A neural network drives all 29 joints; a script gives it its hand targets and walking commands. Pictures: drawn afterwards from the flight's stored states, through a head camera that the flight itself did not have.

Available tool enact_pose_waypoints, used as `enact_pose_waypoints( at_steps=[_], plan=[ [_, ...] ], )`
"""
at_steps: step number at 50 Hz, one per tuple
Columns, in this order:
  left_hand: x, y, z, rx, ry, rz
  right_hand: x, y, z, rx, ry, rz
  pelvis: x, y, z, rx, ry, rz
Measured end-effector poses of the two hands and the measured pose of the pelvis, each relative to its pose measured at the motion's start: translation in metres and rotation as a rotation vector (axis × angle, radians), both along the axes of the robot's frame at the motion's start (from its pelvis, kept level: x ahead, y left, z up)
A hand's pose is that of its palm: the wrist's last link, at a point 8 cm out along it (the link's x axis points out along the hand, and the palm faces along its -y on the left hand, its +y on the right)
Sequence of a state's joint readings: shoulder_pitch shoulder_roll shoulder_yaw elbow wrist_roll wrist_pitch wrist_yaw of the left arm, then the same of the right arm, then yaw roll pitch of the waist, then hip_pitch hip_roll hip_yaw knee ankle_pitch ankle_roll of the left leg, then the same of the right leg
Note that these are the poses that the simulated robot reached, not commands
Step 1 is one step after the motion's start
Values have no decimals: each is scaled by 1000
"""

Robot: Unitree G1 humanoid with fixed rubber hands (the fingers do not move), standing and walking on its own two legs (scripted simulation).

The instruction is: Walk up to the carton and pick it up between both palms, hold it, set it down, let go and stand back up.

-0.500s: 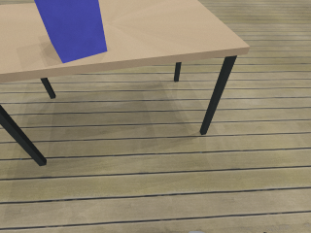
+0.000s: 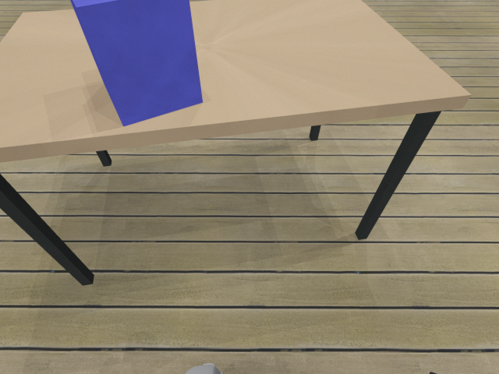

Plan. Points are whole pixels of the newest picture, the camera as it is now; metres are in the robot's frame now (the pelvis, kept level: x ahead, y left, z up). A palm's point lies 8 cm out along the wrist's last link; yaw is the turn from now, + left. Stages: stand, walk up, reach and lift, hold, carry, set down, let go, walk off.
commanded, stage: walk up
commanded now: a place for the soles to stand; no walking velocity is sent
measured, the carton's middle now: (138, 44) +0.77 +0.26 +0.15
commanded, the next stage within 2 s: none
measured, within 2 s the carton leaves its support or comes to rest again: neither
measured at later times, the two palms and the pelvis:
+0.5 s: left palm out of the picture +0.15 +0.40 -0.10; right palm (369, 309) +0.25 -0.21 -0.10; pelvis +0.15 +0.09 +0.00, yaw +5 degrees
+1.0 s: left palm out of the picture +0.20 +0.50 -0.09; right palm (306, 257) +0.36 -0.11 -0.10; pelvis +0.22 +0.18 +0.00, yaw +10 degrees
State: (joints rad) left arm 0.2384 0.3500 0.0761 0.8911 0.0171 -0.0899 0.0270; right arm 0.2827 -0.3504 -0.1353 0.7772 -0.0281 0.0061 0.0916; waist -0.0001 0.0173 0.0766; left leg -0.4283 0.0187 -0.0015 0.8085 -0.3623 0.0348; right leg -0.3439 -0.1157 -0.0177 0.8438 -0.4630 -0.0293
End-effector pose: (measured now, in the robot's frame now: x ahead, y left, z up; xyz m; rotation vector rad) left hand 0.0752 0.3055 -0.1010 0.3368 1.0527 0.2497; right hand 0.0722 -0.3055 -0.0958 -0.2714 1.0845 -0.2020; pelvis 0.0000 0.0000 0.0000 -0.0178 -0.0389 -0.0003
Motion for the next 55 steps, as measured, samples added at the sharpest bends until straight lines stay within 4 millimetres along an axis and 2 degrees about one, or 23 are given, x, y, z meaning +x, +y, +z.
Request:
enact_pose_waypoints(
  at_steps=[3, 10, 16, 19, 22, 27, 31, 34, 39, 44, 50, 55],
  plan=[
    [21, 13, -2, 2, -4, 21, 12, 13, -8, 6, 43, 17, 17, 11, -3, 10, 0, 23],
    [50, 23, 14, 27, 30, 36, 62, 23, -3, 14, 45, 41, 59, 17, 8, 29, 42, 37],
    [49, 39, 19, 48, 82, 76, 112, 38, 1, 9, 14, 53, 97, 30, 12, 28, 15, 50],
    [49, 54, 20, 56, 112, 95, 136, 54, 4, 9, -2, 66, 115, 45, 13, 22, 14, 58],
    [57, 72, 13, 46, 128, 104, 157, 73, 4, 3, -10, 81, 131, 64, 9, 10, 18, 65],
    [90, 111, -9, 34, 93, 120, 188, 111, -9, -14, -15, 116, 152, 102, -9, -1, 13, 96],
    [123, 130, 5, 40, 51, 131, 206, 131, -2, -11, 10, 143, 166, 118, 1, 6, 28, 121],
    [135, 139, 17, 51, 47, 137, 220, 140, 5, -8, 12, 153, 176, 125, 11, 15, 41, 131],
    [140, 145, 20, 76, 77, 153, 242, 148, 3, 1, 12, 160, 193, 130, 11, 20, 52, 134],
    [123, 157, 14, 98, 117, 193, 267, 161, -2, 2, -8, 170, 208, 141, 3, 16, 18, 145],
    [121, 192, 12, 112, 117, 224, 286, 197, -5, 1, -5, 195, 218, 175, 0, 3, 21, 175],
    [131, 232, -10, 103, 88, 243, 297, 233, -18, -26, -9, 231, 221, 212, -19, -13, 19, 207]
  ],
)
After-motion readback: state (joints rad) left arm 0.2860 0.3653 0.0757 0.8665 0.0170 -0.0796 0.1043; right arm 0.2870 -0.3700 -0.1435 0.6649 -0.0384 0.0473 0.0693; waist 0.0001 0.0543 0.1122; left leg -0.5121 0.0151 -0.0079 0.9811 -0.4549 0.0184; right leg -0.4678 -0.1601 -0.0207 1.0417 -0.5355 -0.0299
